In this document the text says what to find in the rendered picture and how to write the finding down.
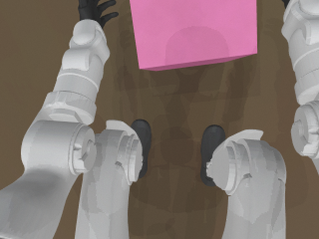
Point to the carton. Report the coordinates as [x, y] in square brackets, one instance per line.
[173, 34]

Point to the robot left hand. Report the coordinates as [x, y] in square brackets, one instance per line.
[90, 10]

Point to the right robot forearm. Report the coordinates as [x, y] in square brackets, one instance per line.
[301, 30]

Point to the right robot upper arm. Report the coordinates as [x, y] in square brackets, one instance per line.
[305, 131]

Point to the left robot upper arm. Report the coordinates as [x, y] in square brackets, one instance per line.
[54, 154]

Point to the robot left thigh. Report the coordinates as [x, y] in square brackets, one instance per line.
[104, 199]

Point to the left robot forearm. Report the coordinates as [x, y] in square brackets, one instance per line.
[78, 82]

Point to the right robot foot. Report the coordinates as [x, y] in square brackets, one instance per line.
[212, 137]

